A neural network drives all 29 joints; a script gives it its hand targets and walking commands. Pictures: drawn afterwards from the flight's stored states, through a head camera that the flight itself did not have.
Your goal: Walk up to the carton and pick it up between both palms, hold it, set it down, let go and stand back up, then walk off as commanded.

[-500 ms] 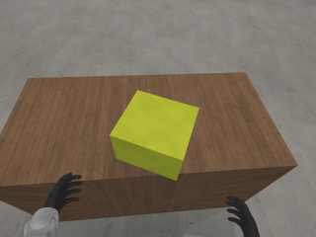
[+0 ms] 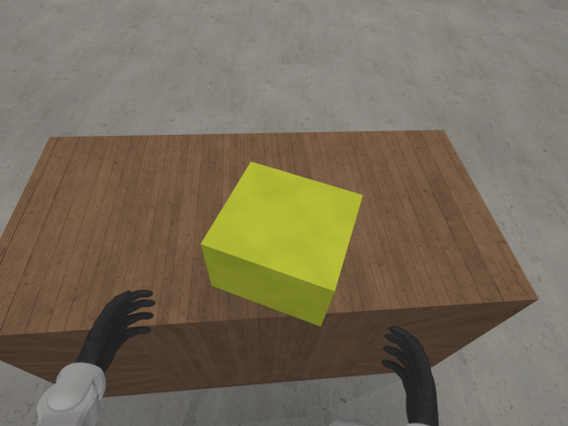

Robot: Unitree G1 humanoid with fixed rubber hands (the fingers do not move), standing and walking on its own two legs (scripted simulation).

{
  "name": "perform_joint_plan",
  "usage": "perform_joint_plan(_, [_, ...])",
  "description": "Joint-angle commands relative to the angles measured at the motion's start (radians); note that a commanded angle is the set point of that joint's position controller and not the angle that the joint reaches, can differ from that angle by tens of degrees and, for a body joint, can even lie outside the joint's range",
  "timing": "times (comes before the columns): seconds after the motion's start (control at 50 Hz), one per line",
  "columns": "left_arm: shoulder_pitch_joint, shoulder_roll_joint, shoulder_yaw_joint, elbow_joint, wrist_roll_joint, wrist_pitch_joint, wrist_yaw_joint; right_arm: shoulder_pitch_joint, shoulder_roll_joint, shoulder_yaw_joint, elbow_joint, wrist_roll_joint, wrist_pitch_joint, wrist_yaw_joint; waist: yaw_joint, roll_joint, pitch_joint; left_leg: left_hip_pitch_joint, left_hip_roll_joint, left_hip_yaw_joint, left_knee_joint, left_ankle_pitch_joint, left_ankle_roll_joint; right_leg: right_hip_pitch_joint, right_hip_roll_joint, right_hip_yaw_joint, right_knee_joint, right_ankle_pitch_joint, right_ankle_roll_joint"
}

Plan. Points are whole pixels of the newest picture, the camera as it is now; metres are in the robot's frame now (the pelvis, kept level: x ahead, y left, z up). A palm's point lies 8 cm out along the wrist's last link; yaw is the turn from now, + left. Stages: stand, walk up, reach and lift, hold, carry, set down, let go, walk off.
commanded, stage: reach and lift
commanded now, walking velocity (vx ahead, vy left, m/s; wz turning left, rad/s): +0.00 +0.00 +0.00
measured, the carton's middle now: (284, 241) +0.44 +0.01 -0.10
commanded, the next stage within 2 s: none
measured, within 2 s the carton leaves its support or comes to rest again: neither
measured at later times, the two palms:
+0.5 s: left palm (104, 328) +0.25 +0.27 -0.02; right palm (406, 345) +0.22 -0.15 -0.01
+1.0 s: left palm (120, 270) +0.32 +0.25 +0.02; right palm (405, 291) +0.28 -0.15 +0.01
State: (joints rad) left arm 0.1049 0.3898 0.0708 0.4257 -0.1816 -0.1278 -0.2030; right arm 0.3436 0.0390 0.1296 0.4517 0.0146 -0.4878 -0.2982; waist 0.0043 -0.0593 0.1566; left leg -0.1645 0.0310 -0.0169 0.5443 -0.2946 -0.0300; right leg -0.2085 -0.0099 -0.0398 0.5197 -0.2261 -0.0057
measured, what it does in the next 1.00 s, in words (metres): stands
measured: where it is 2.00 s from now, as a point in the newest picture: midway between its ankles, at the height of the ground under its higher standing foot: outside the picture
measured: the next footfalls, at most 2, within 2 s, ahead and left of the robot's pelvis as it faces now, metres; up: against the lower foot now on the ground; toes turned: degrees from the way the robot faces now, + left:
none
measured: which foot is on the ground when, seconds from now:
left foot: down 0.00-1.00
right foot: down 0.00-1.00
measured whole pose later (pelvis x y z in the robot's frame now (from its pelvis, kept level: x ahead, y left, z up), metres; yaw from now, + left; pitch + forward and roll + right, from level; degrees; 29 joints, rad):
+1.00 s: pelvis +0.03 +0.02 +0.00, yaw +0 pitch -2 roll -2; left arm -0.10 0.40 -0.02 0.34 -0.24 -0.04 -0.15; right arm -0.02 0.05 -0.04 0.43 0.05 -0.28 -0.31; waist 0.00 -0.06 0.13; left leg -0.19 0.03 -0.02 0.56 -0.33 -0.01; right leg -0.21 -0.01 -0.04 0.47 -0.23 0.02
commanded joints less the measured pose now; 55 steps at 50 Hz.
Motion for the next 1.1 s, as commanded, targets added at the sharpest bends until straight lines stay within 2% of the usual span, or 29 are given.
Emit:
perform_joint_plan(0.0, [-0.041,0.233,-0.028,-0.177,-0.04,-0.061,-0.015,0.022,0.026,-0.01,-0.245,0.087,-0.036,-0.031,0.016,0.164,-0.17,-0.029,-0.012,0.071,-0.083,0.051,0.009,0.107,-0.008,0.064,-0.162,0.019,-0.017])
perform_joint_plan(0.02, [-0.06,0.235,-0.032,-0.17,-0.045,-0.064,-0.016,0.005,0.027,-0.013,-0.25,0.079,-0.034,-0.037,0.011,0.152,-0.173,-0.035,-0.01,0.069,-0.08,0.035,0.013,0.096,-0.006,0.061,-0.162,0.006,-0.019])
perform_joint_plan(0.1, [-0.154,0.234,-0.051,-0.154,-0.054,-0.077,-0.006,-0.095,0.042,-0.041,-0.225,0.058,-0.017,-0.052,-0.016,0.174,-0.169,-0.082,-0.001,0.055,-0.081,-0.028,0.018,0.094,-0.003,0.053,-0.149,-0.051,-0.027])
perform_joint_plan(0.16, [-0.166,0.221,-0.052,-0.192,-0.056,-0.078,0.013,-0.133,0.037,-0.052,-0.242,0.066,0.002,-0.045,0.001,0.207,-0.188,-0.118,0.016,0.047,-0.098,-0.038,0.022,0.136,0.007,0.047,-0.138,-0.054,-0.038])
perform_joint_plan(0.18, [-0.172,0.218,-0.066,-0.206,-0.062,-0.08,0.02,-0.145,0.025,-0.068,-0.244,0.067,0.004,-0.042,-0.009,0.22,-0.191,-0.137,0.024,0.043,-0.107,-0.065,0.019,0.155,0.015,0.041,-0.129,-0.056,-0.04])
perform_joint_plan(0.22, [-0.182,0.212,-0.072,-0.254,-0.061,-0.084,0.036,-0.169,0.014,-0.087,-0.247,0.072,0.013,-0.032,-0.014,0.247,-0.214,-0.153,0.034,0.032,-0.121,-0.038,0.013,0.2,0.027,0.036,-0.112,-0.009,-0.044])
perform_joint_plan(0.24, [-0.204,0.21,-0.084,-0.249,-0.067,-0.083,0.04,-0.194,0.009,-0.097,-0.242,0.069,0.021,-0.029,-0.022,0.242,-0.214,-0.163,0.034,0.032,-0.118,-0.043,0.013,0.198,0.025,0.036,-0.108,-0.009,-0.044])
perform_joint_plan(0.3, [-0.206,0.206,-0.075,-0.252,-0.069,-0.078,0.055,-0.21,0.008,-0.113,-0.217,0.087,0.043,-0.013,-0.017,0.26,-0.23,-0.142,0.026,0.034,-0.12,0.004,0.0,0.203,0.023,0.039,-0.111,0.007,-0.047])
perform_joint_plan(0.34, [-0.216,0.194,-0.09,-0.252,-0.076,-0.071,0.059,-0.228,-0.001,-0.134,-0.187,0.093,0.06,-0.01,-0.033,0.264,-0.233,-0.116,0.022,0.028,-0.116,0.049,-0.01,0.2,0.019,0.04,-0.119,0.021,-0.048])
perform_joint_plan(0.38, [-0.208,0.188,-0.089,-0.256,-0.083,-0.066,0.061,-0.226,0.001,-0.134,-0.186,0.092,0.069,-0.007,-0.04,0.249,-0.24,-0.08,0.011,0.032,-0.108,0.103,-0.02,0.195,0.017,0.039,-0.129,0.057,-0.042])
perform_joint_plan(0.46, [-0.25,0.174,-0.106,-0.276,-0.086,-0.06,0.06,-0.271,-0.013,-0.147,-0.16,0.094,0.086,-0.003,-0.065,0.268,-0.255,-0.049,0.011,0.021,-0.095,0.203,-0.033,0.201,0.02,0.039,-0.134,0.123,-0.039])
perform_joint_plan(0.62, [-0.324,0.167,-0.099,-0.294,-0.088,-0.055,0.07,-0.361,-0.03,-0.166,-0.159,0.097,0.096,0.006,-0.085,0.271,-0.342,-0.018,0.003,0.015,-0.075,0.326,-0.047,0.225,0.023,0.037,-0.123,0.231,-0.029])
perform_joint_plan(0.66, [-0.356,0.166,-0.1,-0.246,-0.087,-0.043,0.067,-0.394,-0.032,-0.166,-0.141,0.1,0.106,0.006,-0.085,0.263,-0.346,-0.02,0.003,0.019,-0.078,0.32,-0.038,0.233,0.019,0.039,-0.125,0.251,-0.026])
perform_joint_plan(0.74, [-0.388,0.151,-0.094,-0.222,-0.074,-0.008,0.058,-0.434,-0.045,-0.168,-0.125,0.105,0.116,-0.005,-0.099,0.255,-0.371,0.0,0.0,0.016,-0.067,0.392,-0.041,0.249,0.02,0.032,-0.124,0.344,-0.014])
perform_joint_plan(0.88, [-0.47,0.154,-0.081,-0.215,-0.067,0.051,0.053,-0.507,-0.06,-0.174,-0.129,0.126,0.159,-0.021,-0.113,0.244,-0.389,0.024,-0.01,0.026,-0.071,0.401,-0.036,0.264,0.018,0.029,-0.135,0.418,0.003])
perform_joint_plan(0.96, [-0.543,0.152,-0.075,-0.192,-0.065,0.072,0.054,-0.577,-0.066,-0.185,-0.116,0.123,0.195,-0.024,-0.122,0.222,-0.401,0.016,-0.01,0.028,-0.082,0.39,-0.028,0.264,0.017,0.025,-0.132,0.426,0.01])
perform_joint_plan(1.08, [-0.666,0.153,-0.08,-0.154,-0.067,0.099,0.063,-0.676,-0.072,-0.217,-0.073,0.123,0.251,-0.029,-0.148,0.225,-0.421,-0.004,-0.01,0.028,-0.093,0.348,-0.022,0.265,0.013,0.022,-0.132,0.397,0.01])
